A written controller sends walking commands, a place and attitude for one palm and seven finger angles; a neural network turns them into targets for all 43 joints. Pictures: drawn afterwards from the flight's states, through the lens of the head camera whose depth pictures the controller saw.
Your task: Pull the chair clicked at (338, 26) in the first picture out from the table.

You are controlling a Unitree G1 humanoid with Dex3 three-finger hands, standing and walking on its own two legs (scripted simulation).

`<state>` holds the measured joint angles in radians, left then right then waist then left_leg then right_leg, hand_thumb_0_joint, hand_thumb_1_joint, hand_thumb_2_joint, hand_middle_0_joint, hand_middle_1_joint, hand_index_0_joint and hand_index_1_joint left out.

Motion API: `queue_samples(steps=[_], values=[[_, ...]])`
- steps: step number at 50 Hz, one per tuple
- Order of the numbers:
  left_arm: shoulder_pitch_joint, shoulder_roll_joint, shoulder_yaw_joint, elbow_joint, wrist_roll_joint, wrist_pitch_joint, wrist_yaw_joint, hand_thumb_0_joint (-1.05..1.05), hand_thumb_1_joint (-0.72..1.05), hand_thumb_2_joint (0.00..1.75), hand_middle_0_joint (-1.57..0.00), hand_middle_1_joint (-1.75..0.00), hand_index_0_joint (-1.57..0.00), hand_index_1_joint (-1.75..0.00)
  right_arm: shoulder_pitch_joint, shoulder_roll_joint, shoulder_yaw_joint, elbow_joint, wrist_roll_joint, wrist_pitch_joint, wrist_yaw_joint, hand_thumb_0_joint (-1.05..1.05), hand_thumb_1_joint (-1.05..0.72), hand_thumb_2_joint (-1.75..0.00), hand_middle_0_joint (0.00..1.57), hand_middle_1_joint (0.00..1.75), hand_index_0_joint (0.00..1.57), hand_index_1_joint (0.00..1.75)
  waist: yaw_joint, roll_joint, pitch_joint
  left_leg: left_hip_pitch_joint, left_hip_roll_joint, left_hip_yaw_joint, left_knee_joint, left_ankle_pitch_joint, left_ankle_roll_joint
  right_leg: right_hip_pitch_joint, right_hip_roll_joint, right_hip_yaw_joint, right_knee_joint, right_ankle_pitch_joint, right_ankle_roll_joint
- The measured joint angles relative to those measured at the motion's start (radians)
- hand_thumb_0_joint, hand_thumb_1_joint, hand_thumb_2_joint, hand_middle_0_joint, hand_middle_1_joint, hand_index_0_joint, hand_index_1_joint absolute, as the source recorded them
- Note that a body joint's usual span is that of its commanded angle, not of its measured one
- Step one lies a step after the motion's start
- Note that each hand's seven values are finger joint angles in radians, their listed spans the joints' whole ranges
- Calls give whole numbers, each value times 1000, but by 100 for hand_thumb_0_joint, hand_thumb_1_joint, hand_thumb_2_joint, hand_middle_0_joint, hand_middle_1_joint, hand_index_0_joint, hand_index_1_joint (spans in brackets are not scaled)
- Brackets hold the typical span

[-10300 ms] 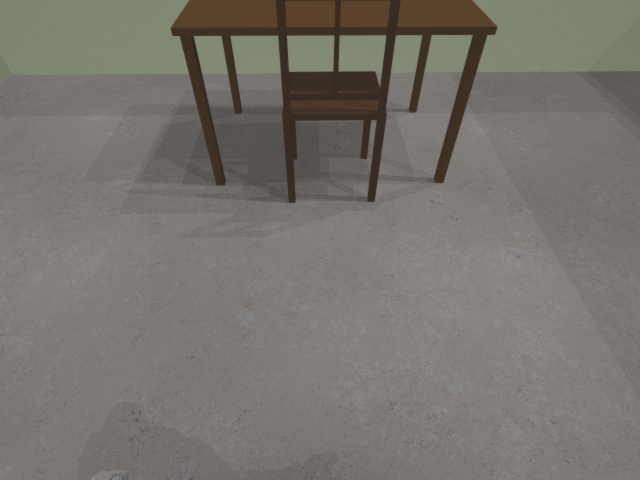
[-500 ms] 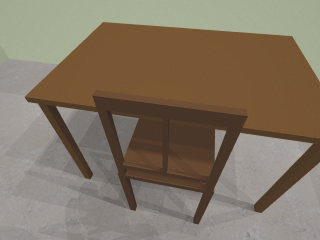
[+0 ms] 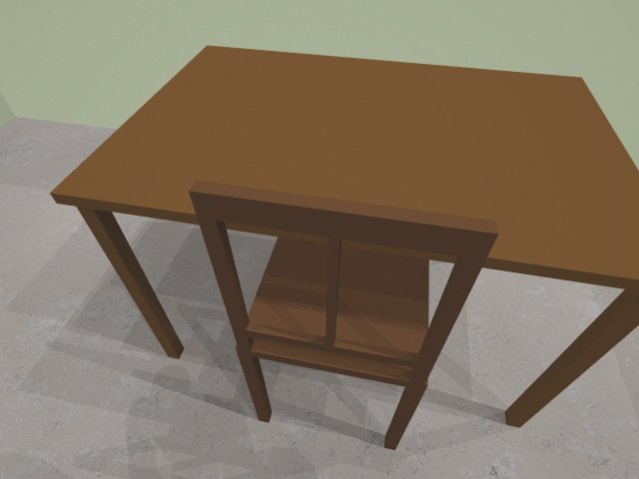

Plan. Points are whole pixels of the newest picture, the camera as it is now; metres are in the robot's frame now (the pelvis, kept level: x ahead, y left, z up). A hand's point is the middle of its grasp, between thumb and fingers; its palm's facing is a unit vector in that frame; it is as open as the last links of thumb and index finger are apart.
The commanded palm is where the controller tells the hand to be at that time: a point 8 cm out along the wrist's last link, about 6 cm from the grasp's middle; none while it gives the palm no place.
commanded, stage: look again from close up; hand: left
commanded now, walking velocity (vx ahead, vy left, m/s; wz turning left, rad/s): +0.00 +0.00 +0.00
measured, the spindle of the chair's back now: (332, 296) +0.42 +0.01 -0.07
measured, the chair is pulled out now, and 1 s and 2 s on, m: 0.00 0.00 0.00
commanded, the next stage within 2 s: raise the hand toward the chair's back in 1.26 s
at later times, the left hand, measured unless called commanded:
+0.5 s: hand out of the picture -0.03 +0.16 -0.17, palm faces +0.04 -0.99 -0.16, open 7.4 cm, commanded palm none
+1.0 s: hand out of the picture -0.02 +0.17 -0.18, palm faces +0.04 -0.99 -0.16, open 7.4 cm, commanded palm none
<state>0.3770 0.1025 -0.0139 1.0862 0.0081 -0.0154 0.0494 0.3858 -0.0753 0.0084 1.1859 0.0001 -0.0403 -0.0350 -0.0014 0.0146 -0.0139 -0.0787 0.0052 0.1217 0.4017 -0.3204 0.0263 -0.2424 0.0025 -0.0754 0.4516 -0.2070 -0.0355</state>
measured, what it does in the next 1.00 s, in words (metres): stands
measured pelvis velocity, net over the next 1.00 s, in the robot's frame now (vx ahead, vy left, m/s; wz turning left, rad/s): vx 0.01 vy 0.02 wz -0.01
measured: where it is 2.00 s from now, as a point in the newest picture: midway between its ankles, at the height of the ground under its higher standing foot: outside the picture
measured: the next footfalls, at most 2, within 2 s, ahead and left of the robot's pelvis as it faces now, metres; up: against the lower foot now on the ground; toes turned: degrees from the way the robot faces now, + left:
none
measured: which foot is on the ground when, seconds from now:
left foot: down 0.00-1.00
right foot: down 0.00-1.00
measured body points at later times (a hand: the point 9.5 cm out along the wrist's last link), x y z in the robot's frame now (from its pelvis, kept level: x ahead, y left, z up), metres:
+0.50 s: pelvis +0.00 +0.01 +0.00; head +0.00 +0.01 +0.45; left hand -0.03 +0.21 -0.16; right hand -0.06 -0.17 -0.17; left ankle -0.06 +0.09 -0.74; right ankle +0.02 -0.10 -0.74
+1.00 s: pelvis +0.01 +0.02 +0.00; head +0.01 +0.02 +0.45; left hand -0.02 +0.22 -0.16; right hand -0.05 -0.16 -0.16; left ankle -0.06 +0.09 -0.74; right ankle +0.02 -0.10 -0.74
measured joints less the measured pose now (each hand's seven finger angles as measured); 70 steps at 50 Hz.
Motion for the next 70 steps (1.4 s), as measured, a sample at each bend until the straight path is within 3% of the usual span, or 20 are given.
queue_samples(steps=[69,70], values=[[4,-1,-5,11,2,0,8,1,91,90,-20,-30,-20,-30,0,-1,14,-17,4,-4,-5,1,-90,-90,20,30,20,30,-4,-13,4,3,-31,15,8,-20,37,-5,-28,22,19,-16,42],[39,6,-12,-126,-34,59,6,1,91,90,-20,-30,-20,-30,12,-6,19,-70,11,-7,-2,1,-90,-90,20,30,20,30,-11,-14,17,-11,-32,8,30,-27,36,-13,-32,16,32,-20,43]])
